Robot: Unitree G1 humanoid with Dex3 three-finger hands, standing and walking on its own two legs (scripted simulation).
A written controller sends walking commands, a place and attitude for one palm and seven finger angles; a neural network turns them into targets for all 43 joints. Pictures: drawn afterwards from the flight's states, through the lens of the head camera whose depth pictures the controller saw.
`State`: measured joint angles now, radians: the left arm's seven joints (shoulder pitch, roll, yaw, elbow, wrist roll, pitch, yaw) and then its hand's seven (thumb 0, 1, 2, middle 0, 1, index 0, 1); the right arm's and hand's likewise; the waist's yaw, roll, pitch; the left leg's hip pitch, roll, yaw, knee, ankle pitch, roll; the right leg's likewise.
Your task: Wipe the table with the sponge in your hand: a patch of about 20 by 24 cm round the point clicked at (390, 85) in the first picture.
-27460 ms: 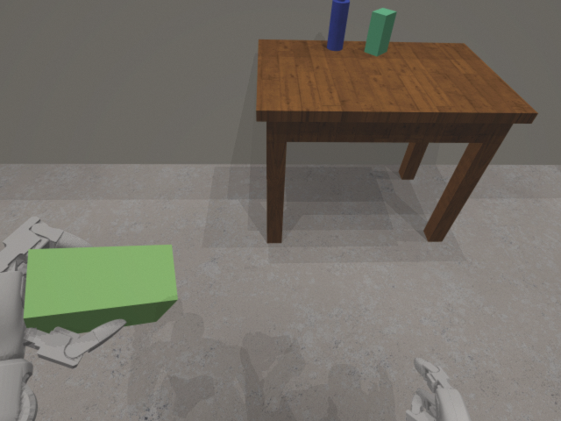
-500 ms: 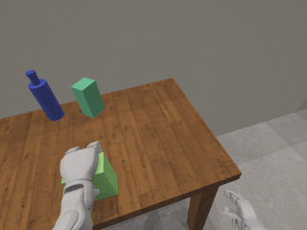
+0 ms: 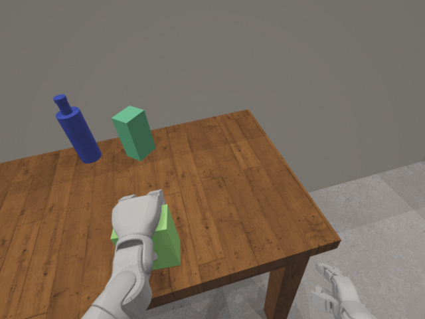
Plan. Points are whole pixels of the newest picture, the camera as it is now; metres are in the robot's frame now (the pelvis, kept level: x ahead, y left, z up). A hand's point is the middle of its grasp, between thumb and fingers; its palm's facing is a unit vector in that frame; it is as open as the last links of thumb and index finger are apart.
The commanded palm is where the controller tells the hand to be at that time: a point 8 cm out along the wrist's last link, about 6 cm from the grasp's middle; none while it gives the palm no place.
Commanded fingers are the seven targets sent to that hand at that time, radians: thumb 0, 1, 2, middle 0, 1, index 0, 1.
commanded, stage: slide across to the third lane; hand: left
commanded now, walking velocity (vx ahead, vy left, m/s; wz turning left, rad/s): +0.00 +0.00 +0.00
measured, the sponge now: (152, 245) +0.26 +0.19 -0.02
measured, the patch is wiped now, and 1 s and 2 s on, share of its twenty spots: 0.70 0.70 1.00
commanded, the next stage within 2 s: wipe forward along the third lane in 0.34 s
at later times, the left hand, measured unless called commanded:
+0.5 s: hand (179, 220) +0.30 +0.13 +0.03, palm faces +0.00 -0.06 -1.00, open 10.6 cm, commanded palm +0.26 +0.12 +0.08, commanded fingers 0.00 0.10 1.30 -1.20 -1.60 -1.20 -1.60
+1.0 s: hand (180, 211) +0.32 +0.13 +0.03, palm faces -0.05 -0.05 -1.00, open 10.5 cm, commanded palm +0.30 +0.14 +0.06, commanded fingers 0.00 0.10 1.30 -1.20 -1.60 -1.20 -1.60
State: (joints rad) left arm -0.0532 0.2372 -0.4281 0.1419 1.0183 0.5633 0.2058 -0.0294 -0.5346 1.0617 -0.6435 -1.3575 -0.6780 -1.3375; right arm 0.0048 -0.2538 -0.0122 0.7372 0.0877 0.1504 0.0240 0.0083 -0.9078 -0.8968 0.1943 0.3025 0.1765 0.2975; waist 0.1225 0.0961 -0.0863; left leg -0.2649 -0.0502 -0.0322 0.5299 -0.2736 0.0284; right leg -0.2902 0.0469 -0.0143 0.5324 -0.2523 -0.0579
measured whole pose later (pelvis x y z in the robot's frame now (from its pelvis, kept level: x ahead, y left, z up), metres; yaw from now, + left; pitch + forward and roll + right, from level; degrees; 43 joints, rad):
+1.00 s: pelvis -0.02 -0.05 +0.00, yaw -2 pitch +3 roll +2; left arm -0.35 0.18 -0.31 0.57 0.96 0.53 0.23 -0.01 -0.57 1.06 -0.71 -1.29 -0.74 -1.27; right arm 0.04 -0.25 0.01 0.72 0.10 0.18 -0.05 0.01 -0.91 -0.90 0.19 0.30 0.19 0.30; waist 0.06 0.07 -0.13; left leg -0.33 -0.01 -0.05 0.52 -0.25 0.01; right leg -0.37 0.10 -0.01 0.54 -0.21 -0.13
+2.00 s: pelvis -0.04 -0.05 -0.02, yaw -4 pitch +13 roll +1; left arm -0.83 0.41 -0.08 1.15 0.96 0.36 0.28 0.02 -0.58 1.07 -0.71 -1.30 -0.74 -1.28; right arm 0.17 -0.28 0.01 0.74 0.10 0.09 -0.06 0.00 -0.91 -0.90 0.20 0.30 0.20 0.30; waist -0.09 0.06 -0.14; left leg -0.62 -0.01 -0.06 0.65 -0.29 0.02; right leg -0.64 0.14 0.01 0.58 -0.17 -0.12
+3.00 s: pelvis +0.04 +0.04 +0.00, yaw -2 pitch +7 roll -2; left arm -0.46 0.11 -0.49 0.59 0.97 0.69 0.31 -0.01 -0.51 1.06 -0.60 -1.41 -0.63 -1.39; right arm 0.03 -0.23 0.00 0.69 0.08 0.28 0.08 0.00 -0.91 -0.90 0.20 0.30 0.20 0.31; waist 0.05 0.04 -0.17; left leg -0.34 -0.09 -0.04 0.55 -0.32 0.09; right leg -0.35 0.04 0.02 0.51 -0.27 -0.03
